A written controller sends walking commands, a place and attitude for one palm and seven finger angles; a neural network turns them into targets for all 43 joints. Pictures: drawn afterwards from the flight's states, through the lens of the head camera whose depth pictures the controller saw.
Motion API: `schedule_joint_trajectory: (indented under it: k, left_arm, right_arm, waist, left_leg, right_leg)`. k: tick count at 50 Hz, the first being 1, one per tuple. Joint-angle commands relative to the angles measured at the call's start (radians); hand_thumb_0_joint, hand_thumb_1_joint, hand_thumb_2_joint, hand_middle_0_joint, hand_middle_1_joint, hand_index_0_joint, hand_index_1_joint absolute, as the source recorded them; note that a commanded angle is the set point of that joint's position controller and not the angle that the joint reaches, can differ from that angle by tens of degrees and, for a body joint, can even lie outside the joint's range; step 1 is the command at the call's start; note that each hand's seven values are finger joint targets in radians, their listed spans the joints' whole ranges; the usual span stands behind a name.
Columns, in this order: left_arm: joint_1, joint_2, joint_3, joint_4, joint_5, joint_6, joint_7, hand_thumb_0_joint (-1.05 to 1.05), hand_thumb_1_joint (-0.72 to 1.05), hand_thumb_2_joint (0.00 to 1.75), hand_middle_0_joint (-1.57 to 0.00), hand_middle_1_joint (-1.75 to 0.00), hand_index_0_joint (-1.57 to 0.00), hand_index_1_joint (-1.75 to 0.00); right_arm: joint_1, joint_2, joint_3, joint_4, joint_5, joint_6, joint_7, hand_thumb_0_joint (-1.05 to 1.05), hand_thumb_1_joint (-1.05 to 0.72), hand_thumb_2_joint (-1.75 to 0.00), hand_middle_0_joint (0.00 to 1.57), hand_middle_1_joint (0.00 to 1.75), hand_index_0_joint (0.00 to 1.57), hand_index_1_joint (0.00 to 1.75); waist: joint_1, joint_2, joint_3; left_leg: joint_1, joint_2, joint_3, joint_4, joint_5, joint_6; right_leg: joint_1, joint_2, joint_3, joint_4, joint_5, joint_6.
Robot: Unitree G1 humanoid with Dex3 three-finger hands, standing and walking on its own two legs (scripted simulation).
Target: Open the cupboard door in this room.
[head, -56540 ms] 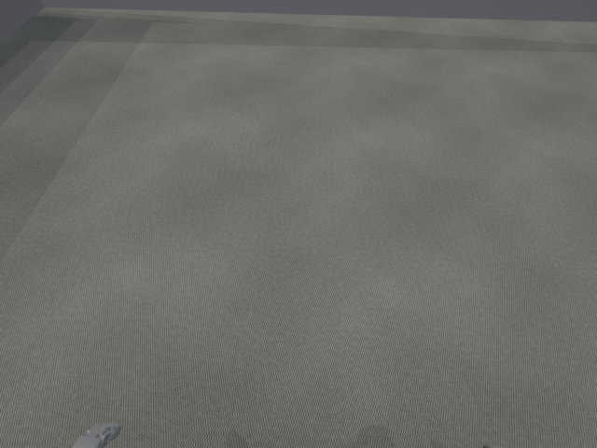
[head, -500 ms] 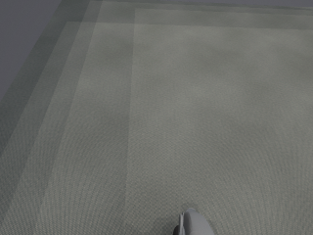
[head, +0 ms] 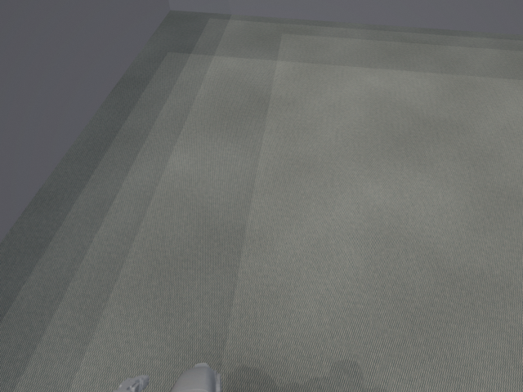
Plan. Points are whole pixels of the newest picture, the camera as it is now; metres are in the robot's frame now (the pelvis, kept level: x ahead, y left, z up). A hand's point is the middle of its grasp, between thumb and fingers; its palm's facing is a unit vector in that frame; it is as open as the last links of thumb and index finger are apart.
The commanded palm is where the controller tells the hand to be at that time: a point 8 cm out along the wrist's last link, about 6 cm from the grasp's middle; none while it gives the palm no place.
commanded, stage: turn to face it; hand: left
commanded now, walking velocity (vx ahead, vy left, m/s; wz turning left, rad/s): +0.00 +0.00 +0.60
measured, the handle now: out of the picture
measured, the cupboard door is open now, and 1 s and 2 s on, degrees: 44 44 44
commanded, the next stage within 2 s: none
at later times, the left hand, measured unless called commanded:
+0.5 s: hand out of the picture +0.10 +0.23 -0.16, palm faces +0.27 -0.93 -0.26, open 7.4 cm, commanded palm none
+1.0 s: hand out of the picture -0.01 +0.12 -0.16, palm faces +0.60 -0.76 -0.26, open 7.4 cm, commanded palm none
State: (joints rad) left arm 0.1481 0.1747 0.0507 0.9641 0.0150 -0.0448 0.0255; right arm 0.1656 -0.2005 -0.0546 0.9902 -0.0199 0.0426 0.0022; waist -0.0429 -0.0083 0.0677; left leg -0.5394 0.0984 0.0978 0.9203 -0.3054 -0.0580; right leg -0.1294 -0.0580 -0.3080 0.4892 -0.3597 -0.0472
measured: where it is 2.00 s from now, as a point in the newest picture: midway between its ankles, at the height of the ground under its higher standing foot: outside the picture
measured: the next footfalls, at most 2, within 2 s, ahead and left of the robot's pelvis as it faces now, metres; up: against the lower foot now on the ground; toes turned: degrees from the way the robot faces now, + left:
left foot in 0.10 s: +0.12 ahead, +0.12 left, +0.00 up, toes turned +12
right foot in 0.62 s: +0.13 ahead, -0.14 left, +0.00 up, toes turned +20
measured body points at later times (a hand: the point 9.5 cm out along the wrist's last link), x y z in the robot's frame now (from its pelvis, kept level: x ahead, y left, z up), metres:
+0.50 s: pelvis +0.06 +0.00 +0.00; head +0.11 +0.02 +0.45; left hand +0.09 +0.28 -0.14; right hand +0.18 -0.22 -0.14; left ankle +0.08 +0.11 -0.74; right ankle +0.08 -0.17 -0.67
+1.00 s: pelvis +0.07 -0.06 +0.00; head +0.11 -0.05 +0.45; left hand -0.04 +0.16 -0.14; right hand +0.31 -0.22 -0.15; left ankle -0.03 +0.05 -0.68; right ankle +0.10 -0.15 -0.74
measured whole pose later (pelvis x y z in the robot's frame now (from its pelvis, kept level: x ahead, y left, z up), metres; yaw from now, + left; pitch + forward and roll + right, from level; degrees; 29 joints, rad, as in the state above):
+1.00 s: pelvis +0.07 -0.06 +0.00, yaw +37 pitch +0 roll +2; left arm 0.26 0.19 0.03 0.91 0.02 -0.01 0.02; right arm 0.10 -0.26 -0.08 0.95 -0.02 0.10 0.03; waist 0.01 -0.01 0.11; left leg -0.42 0.04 0.04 0.92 -0.44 -0.08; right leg -0.19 -0.13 -0.27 0.54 -0.34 -0.02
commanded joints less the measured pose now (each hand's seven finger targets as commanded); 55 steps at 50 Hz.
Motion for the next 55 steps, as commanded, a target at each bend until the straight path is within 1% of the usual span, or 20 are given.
schedule_joint_trajectory:
  k: [1, 3, 4, 5, 6, 7, 9, 13, 24, 28, 29, 30, 31, 32, 34, 37, 43, 50, 54, 55]
  left_arm:
    - [0.073, 0.181, 0.047, -0.056, 0.008, 0.007, 0.003, 0.00, 0.90, 0.90, -0.20, -0.30, -0.20, -0.30]
    - [0.065, 0.206, 0.052, -0.065, 0.007, 0.013, 0.000, 0.00, 0.90, 0.90, -0.20, -0.30, -0.20, -0.30]
    - [0.046, 0.210, 0.052, -0.082, -0.002, 0.016, -0.003, 0.00, 0.90, 0.90, -0.20, -0.30, -0.20, -0.30]
    - [0.042, 0.150, 0.042, -0.122, -0.016, 0.021, -0.013, 0.00, 0.90, 0.90, -0.20, -0.30, -0.20, -0.30]
    - [-0.010, 0.134, 0.027, -0.171, -0.012, 0.031, -0.009, 0.00, 0.90, 0.90, -0.20, -0.30, -0.20, -0.30]
    - [-0.021, 0.158, 0.030, -0.187, -0.005, 0.045, -0.002, 0.00, 0.90, 0.90, -0.20, -0.30, -0.20, -0.30]
    - [-0.042, 0.145, 0.039, -0.157, 0.004, 0.053, -0.003, 0.00, 0.90, 0.90, -0.20, -0.30, -0.20, -0.30]
    - [0.052, 0.140, 0.046, -0.107, 0.009, 0.068, -0.019, 0.00, 0.90, 0.90, -0.20, -0.30, -0.20, -0.30]
    - [-0.040, 0.136, 0.029, -0.155, -0.001, 0.064, -0.011, 0.00, 0.90, 0.90, -0.20, -0.30, -0.20, -0.30]
    - [0.077, 0.148, 0.031, -0.131, -0.010, 0.052, -0.004, 0.00, 0.90, 0.90, -0.20, -0.30, -0.20, -0.30]
    - [0.133, 0.168, 0.039, -0.116, -0.009, 0.045, 0.000, 0.00, 0.90, 0.90, -0.20, -0.30, -0.20, -0.30]
    - [0.167, 0.249, 0.055, -0.112, 0.007, 0.034, 0.008, 0.00, 0.90, 0.90, -0.20, -0.30, -0.20, -0.30]
    - [0.141, 0.319, 0.059, -0.126, 0.016, 0.038, 0.014, 0.00, 0.90, 0.90, -0.20, -0.30, -0.20, -0.30]
    - [0.096, 0.289, 0.044, -0.135, 0.007, 0.040, 0.018, 0.00, 0.90, 0.90, -0.20, -0.30, -0.20, -0.30]
    - [-0.005, 0.196, 0.029, -0.155, 0.001, 0.035, 0.019, 0.00, 0.90, 0.90, -0.20, -0.30, -0.20, -0.30]
    - [0.017, 0.167, 0.019, -0.153, -0.002, 0.025, 0.011, 0.00, 0.90, 0.90, -0.20, -0.30, -0.20, -0.30]
    - [0.161, 0.183, 0.032, -0.112, 0.005, 0.023, 0.013, 0.00, 0.90, 0.90, -0.20, -0.30, -0.20, -0.30]
    - [0.186, 0.235, 0.048, -0.096, 0.016, 0.031, 0.008, 0.00, 0.90, 0.90, -0.20, -0.30, -0.20, -0.30]
    - [0.124, 0.252, 0.060, -0.104, 0.006, 0.037, -0.004, 0.00, 0.90, 0.90, -0.20, -0.30, -0.20, -0.30]
    - [0.111, 0.215, 0.055, -0.123, -0.001, 0.042, -0.010, 0.00, 0.90, 0.90, -0.20, -0.30, -0.20, -0.30]
  right_arm:
    - [0.019, -0.037, -0.003, -0.083, -0.002, -0.013, 0.017, 0.00, -0.90, -0.90, 0.20, 0.30, 0.20, 0.30]
    - [0.082, -0.080, -0.016, -0.090, -0.007, -0.016, 0.018, 0.00, -0.90, -0.90, 0.20, 0.30, 0.20, 0.30]
    - [0.172, -0.129, -0.030, -0.077, -0.012, -0.021, 0.017, 0.00, -0.90, -0.90, 0.20, 0.30, 0.20, 0.30]
    - [0.239, -0.241, -0.056, -0.076, -0.021, -0.034, 0.012, 0.00, -0.90, -0.90, 0.20, 0.30, 0.20, 0.30]
    - [0.273, -0.310, -0.063, -0.070, -0.004, -0.033, -0.002, 0.00, -0.90, -0.90, 0.20, 0.30, 0.20, 0.30]
    - [0.237, -0.304, -0.059, -0.072, 0.001, -0.028, -0.007, 0.00, -0.90, -0.90, 0.20, 0.30, 0.20, 0.30]
    - [0.115, -0.247, -0.049, -0.119, -0.004, -0.036, -0.022, 0.00, -0.90, -0.90, 0.20, 0.30, 0.20, 0.30]
    - [0.032, -0.216, -0.036, -0.144, 0.002, -0.048, -0.021, 0.00, -0.90, -0.90, 0.20, 0.30, 0.20, 0.30]
    - [0.084, -0.227, -0.066, -0.118, -0.005, -0.028, -0.008, 0.00, -0.90, -0.90, 0.20, 0.30, 0.20, 0.30]
    - [0.014, -0.230, -0.076, -0.144, 0.001, -0.015, -0.008, 0.00, -0.90, -0.90, 0.20, 0.30, 0.20, 0.30]
    - [-0.009, -0.207, -0.074, -0.153, 0.008, -0.013, -0.007, 0.00, -0.90, -0.90, 0.20, 0.30, 0.20, 0.30]
    - [0.000, -0.142, -0.066, -0.165, 0.019, -0.013, 0.000, 0.00, -0.90, -0.90, 0.20, 0.30, 0.20, 0.30]
    - [-0.026, -0.113, -0.061, -0.189, 0.014, -0.014, 0.002, 0.00, -0.90, -0.90, 0.20, 0.30, 0.20, 0.30]
    - [-0.021, -0.166, -0.067, -0.176, 0.000, -0.008, 0.007, 0.00, -0.90, -0.90, 0.20, 0.30, 0.20, 0.30]
    - [0.003, -0.143, -0.068, -0.127, -0.003, 0.015, 0.014, 0.00, -0.90, -0.90, 0.20, 0.30, 0.20, 0.30]
    - [0.008, -0.119, -0.056, -0.112, 0.003, 0.023, 0.026, 0.00, -0.90, -0.90, 0.20, 0.30, 0.20, 0.30]
    - [-0.091, -0.102, -0.043, -0.129, 0.005, 0.027, 0.025, 0.00, -0.90, -0.90, 0.20, 0.30, 0.20, 0.30]
    - [-0.152, -0.090, -0.023, -0.157, 0.012, 0.010, 0.027, 0.00, -0.90, -0.90, 0.20, 0.30, 0.20, 0.30]
    - [-0.018, -0.135, -0.037, -0.139, 0.008, -0.006, 0.026, 0.00, -0.90, -0.90, 0.20, 0.30, 0.20, 0.30]
    - [0.060, -0.223, -0.060, -0.121, 0.002, -0.016, 0.021, 0.00, -0.90, -0.90, 0.20, 0.30, 0.20, 0.30]
  waist:
    - [0.029, -0.148, -0.047]
    - [-0.011, -0.114, -0.091]
    - [-0.065, -0.022, -0.156]
    - [-0.086, 0.277, -0.213]
    - [-0.090, 0.321, -0.264]
    - [-0.064, 0.169, -0.250]
    - [-0.017, 0.156, -0.164]
    - [0.044, 0.124, -0.143]
    - [-0.001, 0.196, -0.150]
    - [0.048, 0.190, -0.169]
    - [0.079, 0.137, -0.188]
    - [0.095, -0.118, -0.194]
    - [0.102, -0.347, -0.130]
    - [0.073, -0.232, -0.104]
    - [0.013, -0.201, -0.044]
    - [0.006, -0.186, -0.049]
    - [0.072, -0.169, -0.084]
    - [0.096, -0.220, -0.085]
    - [0.010, -0.137, -0.142]
    - [-0.037, 0.071, -0.200]
  left_leg:
    - [0.047, -0.051, 0.063, -0.163, -0.033, 0.025]
    - [0.200, -0.081, 0.063, -0.288, 0.040, 0.048]
    - [0.367, -0.064, 0.021, -0.391, 0.258, 0.073]
    - [0.549, 0.205, -0.358, -0.468, 0.728, 0.213]
    - [0.583, 0.371, -0.607, -0.495, 1.026, 0.342]
    - [0.528, 0.370, -0.519, -0.511, 0.742, 0.353]
    - [0.400, 0.260, -0.470, -0.568, 0.472, 0.265]
    - [0.318, 0.123, -0.296, -0.595, 0.352, 0.187]
    - [0.362, 0.110, -0.430, -0.569, 0.291, 0.221]
    - [0.242, 0.067, -0.463, -0.491, 0.319, 0.187]
    - [0.149, 0.024, -0.444, -0.438, 0.224, 0.148]
    - [-0.045, -0.092, -0.311, -0.264, -0.027, 0.069]
    - [-0.162, -0.201, -0.135, 0.015, -0.309, 0.003]
    - [-0.111, -0.134, -0.189, 0.202, -0.290, 0.019]
    - [-0.098, -0.086, -0.172, 0.331, -0.155, 0.002]
    - [-0.089, -0.077, -0.122, 0.338, -0.051, -0.022]
    - [-0.082, -0.065, -0.074, 0.161, -0.100, -0.037]
    - [0.066, -0.068, -0.002, -0.128, -0.167, 0.000]
    - [0.376, -0.085, 0.014, -0.441, 0.054, 0.035]
    - [0.561, 0.066, -0.183, -0.520, 0.255, 0.103]
  right_leg:
    - [0.103, -0.293, 0.080, 0.019, 0.924, -0.036]
    - [0.064, -0.294, 0.061, 0.180, 0.870, -0.001]
    - [-0.026, -0.267, 0.044, 0.359, 0.715, 0.035]
    - [-0.310, -0.103, 0.043, 0.627, 0.048, 0.120]
    - [-0.438, -0.018, 0.210, 0.815, -0.345, 0.131]
    - [-0.432, -0.045, 0.313, 0.847, -0.305, 0.113]
    - [-0.489, -0.060, 0.328, 0.845, -0.145, 0.136]
    - [-0.421, -0.042, 0.322, 0.753, 0.020, 0.153]
    - [-0.369, 0.014, 0.312, 0.397, -0.074, 0.160]
    - [-0.112, 0.068, 0.294, 0.079, 0.015, 0.133]
    - [0.030, 0.038, 0.309, -0.085, 0.109, 0.123]
    - [0.186, -0.174, 0.503, -0.235, 0.054, 0.065]
    - [0.109, -0.437, 0.750, -0.270, 0.164, -0.047]
    - [-0.020, -0.439, 0.662, -0.231, 0.248, -0.086]
    - [-0.072, -0.303, 0.495, -0.189, 0.350, -0.058]
    - [-0.027, -0.232, 0.311, -0.138, 0.520, -0.015]
    - [0.145, -0.274, 0.268, -0.098, 0.686, -0.022]
    - [0.131, -0.336, 0.218, -0.035, 0.749, -0.054]
    - [-0.042, -0.312, 0.117, 0.151, 0.565, 0.027]
    - [-0.230, -0.228, 0.073, 0.362, 0.299, 0.091]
